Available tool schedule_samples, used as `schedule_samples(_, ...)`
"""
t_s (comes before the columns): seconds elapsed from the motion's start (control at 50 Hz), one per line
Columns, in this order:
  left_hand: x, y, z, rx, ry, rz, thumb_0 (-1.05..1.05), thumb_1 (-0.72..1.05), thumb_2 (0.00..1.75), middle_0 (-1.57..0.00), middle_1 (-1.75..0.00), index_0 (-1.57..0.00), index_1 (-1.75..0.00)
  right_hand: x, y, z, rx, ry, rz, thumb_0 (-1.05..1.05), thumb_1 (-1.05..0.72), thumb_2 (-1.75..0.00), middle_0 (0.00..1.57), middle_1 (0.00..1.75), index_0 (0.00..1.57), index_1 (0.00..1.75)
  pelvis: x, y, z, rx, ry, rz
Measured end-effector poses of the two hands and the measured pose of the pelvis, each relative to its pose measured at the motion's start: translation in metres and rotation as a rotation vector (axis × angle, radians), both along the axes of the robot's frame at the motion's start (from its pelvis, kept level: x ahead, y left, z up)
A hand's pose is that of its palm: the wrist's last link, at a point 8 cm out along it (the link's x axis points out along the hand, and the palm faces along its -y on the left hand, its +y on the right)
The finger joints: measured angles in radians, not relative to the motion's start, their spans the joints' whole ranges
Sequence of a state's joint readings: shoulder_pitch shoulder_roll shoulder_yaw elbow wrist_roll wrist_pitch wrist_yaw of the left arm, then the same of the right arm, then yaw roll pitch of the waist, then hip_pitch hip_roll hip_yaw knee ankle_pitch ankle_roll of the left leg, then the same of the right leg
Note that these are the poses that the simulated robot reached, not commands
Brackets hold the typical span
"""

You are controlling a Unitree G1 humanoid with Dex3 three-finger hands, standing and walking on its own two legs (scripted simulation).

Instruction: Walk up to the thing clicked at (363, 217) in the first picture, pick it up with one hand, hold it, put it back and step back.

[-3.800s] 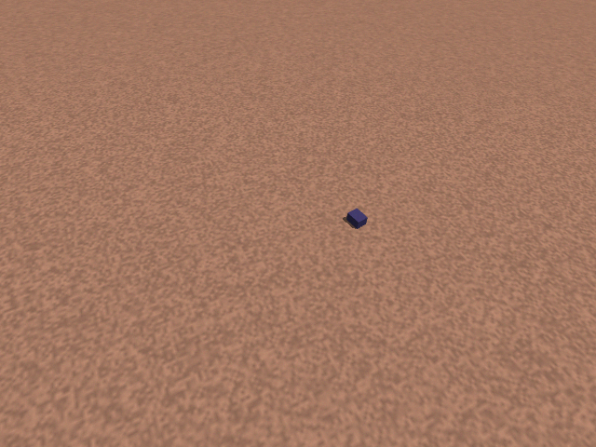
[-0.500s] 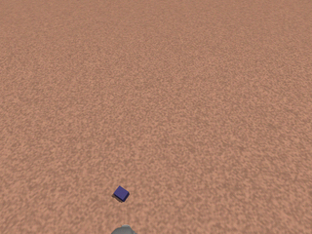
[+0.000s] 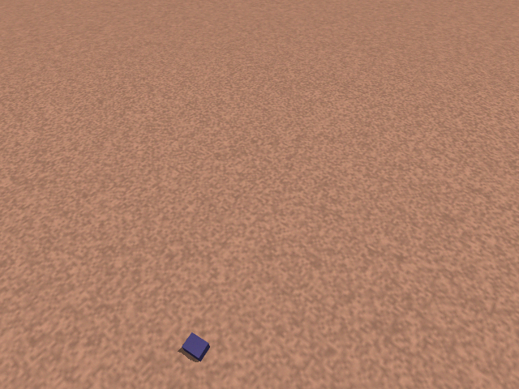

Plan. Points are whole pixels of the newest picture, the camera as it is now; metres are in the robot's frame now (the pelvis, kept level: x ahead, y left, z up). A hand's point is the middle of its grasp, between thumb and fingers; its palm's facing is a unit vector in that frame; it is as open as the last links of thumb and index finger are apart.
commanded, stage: walk up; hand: left
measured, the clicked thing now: (196, 346) +0.40 +0.24 -0.73
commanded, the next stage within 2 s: stand in 1.16 s
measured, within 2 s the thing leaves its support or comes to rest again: neither
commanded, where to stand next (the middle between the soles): +0.05 +0.01 m, yaw +1 degrees
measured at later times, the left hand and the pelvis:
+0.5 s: hand out of the picture +0.13 +0.26 -0.13, palm faces -0.01 -0.94 -0.33, open 7.4 cm; pelvis +0.02 +0.01 +0.03, yaw +0 degrees
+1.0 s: hand out of the picture +0.10 +0.26 -0.13, palm faces +0.01 -0.94 -0.33, open 7.4 cm; pelvis +0.03 +0.01 +0.03, yaw +1 degrees
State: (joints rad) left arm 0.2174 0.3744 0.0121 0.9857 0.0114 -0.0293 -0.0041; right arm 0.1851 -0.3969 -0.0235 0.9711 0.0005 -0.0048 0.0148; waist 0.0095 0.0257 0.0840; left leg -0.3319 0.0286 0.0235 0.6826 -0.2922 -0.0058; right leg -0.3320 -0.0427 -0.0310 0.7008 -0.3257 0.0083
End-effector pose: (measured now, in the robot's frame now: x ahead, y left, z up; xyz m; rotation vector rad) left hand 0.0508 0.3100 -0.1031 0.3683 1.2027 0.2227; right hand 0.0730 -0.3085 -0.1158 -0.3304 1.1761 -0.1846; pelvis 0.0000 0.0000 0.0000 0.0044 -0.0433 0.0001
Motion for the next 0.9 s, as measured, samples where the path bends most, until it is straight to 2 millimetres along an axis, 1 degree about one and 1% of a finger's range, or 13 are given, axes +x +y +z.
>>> schedule_samples(0.1, 0.032, -0.005, 0.004, -0.03, -0.042, -0.012, 0.01, 0.9, 0.9, -0.21, -0.3, -0.21, -0.3, 0.004, 0.012, 0.003, 0.024, 0.034, 0.001, 0.01, -0.91, -0.89, 0.2, 0.3, 0.2, 0.3, 0.009, 0.002, 0.008, -0.005, 0.004, 0.0)
schedule_samples(0.18, 0.055, -0.008, 0.007, -0.044, -0.069, -0.019, 0.01, 0.9, 0.9, -0.21, -0.3, -0.21, -0.3, 0.01, 0.017, 0.009, 0.027, 0.036, -0.003, 0.01, -0.91, -0.89, 0.2, 0.3, 0.2, 0.3, 0.013, 0.003, 0.014, -0.006, 0.002, 0.001)
schedule_samples(0.26, 0.07, -0.009, 0.01, -0.055, -0.084, -0.021, 0.01, 0.9, 0.9, -0.21, -0.3, -0.21, -0.3, 0.018, 0.018, 0.016, 0.019, 0.031, -0.01, 0.01, -0.91, -0.89, 0.2, 0.3, 0.2, 0.3, 0.016, 0.004, 0.018, -0.008, -0.001, 0.001)
schedule_samples(0.32, 0.075, -0.009, 0.012, -0.061, -0.084, -0.02, 0.01, 0.9, 0.9, -0.21, -0.3, -0.21, -0.3, 0.023, 0.016, 0.021, 0.011, 0.027, -0.013, 0.0, -0.91, -0.89, 0.2, 0.3, 0.2, 0.3, 0.018, 0.005, 0.021, -0.008, -0.001, 0.001)
schedule_samples(0.42, 0.075, -0.01, 0.014, -0.066, -0.063, -0.011, 0.01, 0.9, 0.9, -0.21, -0.3, -0.21, -0.3, 0.031, 0.013, 0.027, 0.0, 0.022, -0.015, 0.0, -0.91, -0.89, 0.2, 0.3, 0.2, 0.3, 0.021, 0.005, 0.026, -0.009, 0.0, 0.002)
schedule_samples(0.54, 0.064, -0.008, 0.014, -0.066, -0.022, 0.009, 0.01, 0.9, 0.9, -0.21, -0.3, -0.21, -0.3, 0.036, 0.01, 0.03, -0.006, 0.021, -0.018, 0.0, -0.91, -0.89, 0.2, 0.3, 0.2, 0.3, 0.023, 0.005, 0.028, -0.009, 0.001, 0.002)
schedule_samples(0.74, 0.044, -0.006, 0.012, -0.063, 0.033, 0.044, 0.01, 0.9, 0.9, -0.21, -0.3, -0.21, -0.3, 0.036, 0.015, 0.027, 0.007, 0.048, -0.016, 0.0, -0.91, -0.89, 0.2, 0.3, 0.2, 0.3, 0.027, 0.005, 0.03, -0.01, 0.003, 0.008)
schedule_samples(0.9, 0.043, -0.007, 0.012, -0.064, 0.041, 0.054, 0.01, 0.9, 0.9, -0.21, -0.3, -0.21, -0.3, 0.035, 0.019, 0.024, 0.017, 0.061, -0.018, 0.0, -0.91, -0.89, 0.2, 0.3, 0.2, 0.3, 0.03, 0.005, 0.03, -0.009, 0.005, 0.011)
